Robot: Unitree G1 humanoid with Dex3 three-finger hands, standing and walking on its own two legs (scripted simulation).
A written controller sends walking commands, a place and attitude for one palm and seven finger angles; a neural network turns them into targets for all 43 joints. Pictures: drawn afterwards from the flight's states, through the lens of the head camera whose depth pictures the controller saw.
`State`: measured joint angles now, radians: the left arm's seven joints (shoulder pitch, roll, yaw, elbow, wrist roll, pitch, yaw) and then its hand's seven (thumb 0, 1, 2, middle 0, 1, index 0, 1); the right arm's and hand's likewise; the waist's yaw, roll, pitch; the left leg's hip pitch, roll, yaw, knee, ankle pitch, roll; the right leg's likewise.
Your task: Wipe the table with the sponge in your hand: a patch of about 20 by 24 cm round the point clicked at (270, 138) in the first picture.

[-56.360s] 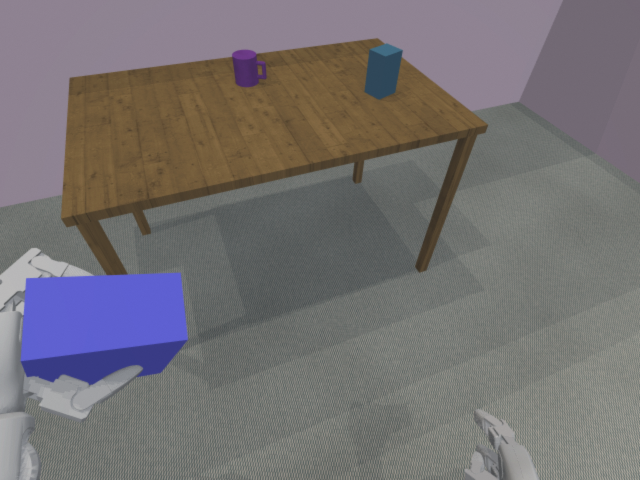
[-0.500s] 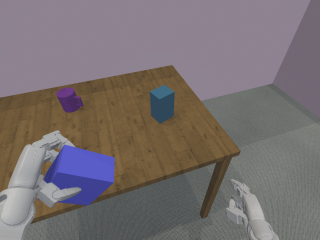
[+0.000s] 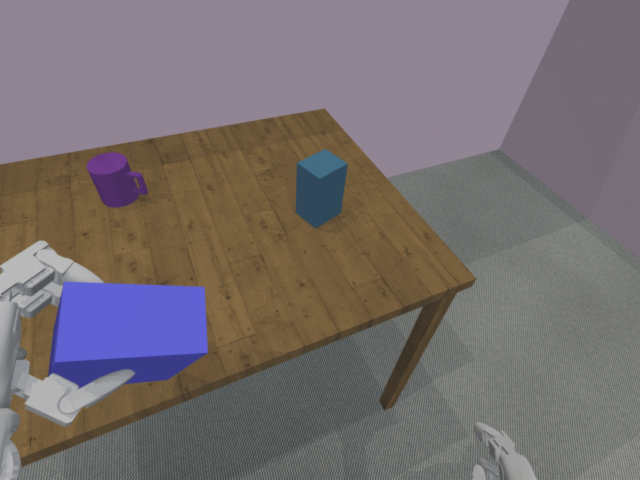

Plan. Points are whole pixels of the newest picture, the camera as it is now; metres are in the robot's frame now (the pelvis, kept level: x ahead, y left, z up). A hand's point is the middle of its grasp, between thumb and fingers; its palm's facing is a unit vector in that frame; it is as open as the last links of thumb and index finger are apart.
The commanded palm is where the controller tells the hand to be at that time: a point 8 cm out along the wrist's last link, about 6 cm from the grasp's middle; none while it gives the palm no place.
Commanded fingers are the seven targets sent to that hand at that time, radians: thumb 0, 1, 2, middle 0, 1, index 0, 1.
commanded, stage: step back with the hand held close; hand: left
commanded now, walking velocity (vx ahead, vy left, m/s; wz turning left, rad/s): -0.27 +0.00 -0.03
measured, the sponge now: (145, 338) +0.23 +0.20 +0.12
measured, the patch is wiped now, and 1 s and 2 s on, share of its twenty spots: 1.00 1.00 1.00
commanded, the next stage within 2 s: stop stepping back and stand still in 0.78 s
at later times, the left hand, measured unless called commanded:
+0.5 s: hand (4, 435) +0.12 +0.25 +0.17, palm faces +0.36 -0.88 -0.31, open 10.4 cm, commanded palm +0.07 +0.29 +0.19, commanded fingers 0.00 0.10 1.30 -1.20 -1.60 -1.20 -1.60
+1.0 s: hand out of the picture -0.02 +0.28 +0.17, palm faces +0.31 -0.88 -0.35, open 10.4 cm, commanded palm -0.06 +0.32 +0.19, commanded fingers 0.00 0.10 1.30 -1.20 -1.60 -1.20 -1.60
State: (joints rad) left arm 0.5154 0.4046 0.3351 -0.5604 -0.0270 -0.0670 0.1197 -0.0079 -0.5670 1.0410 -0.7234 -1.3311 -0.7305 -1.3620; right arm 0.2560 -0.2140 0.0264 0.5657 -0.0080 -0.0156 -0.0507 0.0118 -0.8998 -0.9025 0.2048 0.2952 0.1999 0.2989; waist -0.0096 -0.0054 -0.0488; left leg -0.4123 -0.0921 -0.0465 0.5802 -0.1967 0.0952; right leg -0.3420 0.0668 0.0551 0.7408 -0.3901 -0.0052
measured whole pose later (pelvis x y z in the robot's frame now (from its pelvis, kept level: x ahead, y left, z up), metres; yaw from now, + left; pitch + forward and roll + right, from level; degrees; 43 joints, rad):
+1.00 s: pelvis -0.23 +0.05 -0.01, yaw -2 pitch -1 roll -6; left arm 0.50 0.41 0.33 -0.58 -0.05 -0.12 0.12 -0.01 -0.58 1.05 -0.73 -1.34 -0.74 -1.37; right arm 0.21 -0.18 0.03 0.64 0.00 -0.05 -0.03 0.01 -0.90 -0.90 0.21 0.30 0.20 0.30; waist 0.00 0.02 -0.03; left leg -0.64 -0.03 -0.05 0.93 -0.35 -0.03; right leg -0.18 0.06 -0.02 0.53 -0.31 -0.01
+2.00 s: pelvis -0.37 +0.05 +0.00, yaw +1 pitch -1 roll -1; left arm 0.48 0.34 0.33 -0.48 -0.06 -0.10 0.11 -0.01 -0.59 1.05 -0.73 -1.35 -0.74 -1.38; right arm 0.24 -0.21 0.02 0.66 0.02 -0.05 -0.05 0.01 -0.90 -0.90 0.21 0.30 0.20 0.30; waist 0.00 0.00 -0.01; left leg -0.45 0.04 0.01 0.96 -0.41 0.03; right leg -0.31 0.01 -0.09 0.56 -0.25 -0.04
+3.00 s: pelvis -0.36 +0.08 +0.01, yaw +1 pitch -1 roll -1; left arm 0.49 0.35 0.29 -0.47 -0.05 -0.10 0.15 -0.01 -0.59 1.05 -0.73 -1.35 -0.74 -1.38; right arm 0.18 -0.20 0.03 0.60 0.01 -0.06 -0.06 0.01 -0.90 -0.90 0.21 0.30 0.20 0.30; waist 0.00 0.00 0.02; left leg -0.22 0.01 0.02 0.48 -0.24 0.01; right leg -0.22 -0.01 -0.04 0.43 -0.19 0.01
